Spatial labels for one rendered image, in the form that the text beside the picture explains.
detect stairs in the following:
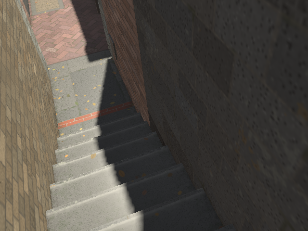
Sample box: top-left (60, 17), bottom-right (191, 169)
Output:
top-left (46, 114), bottom-right (237, 231)

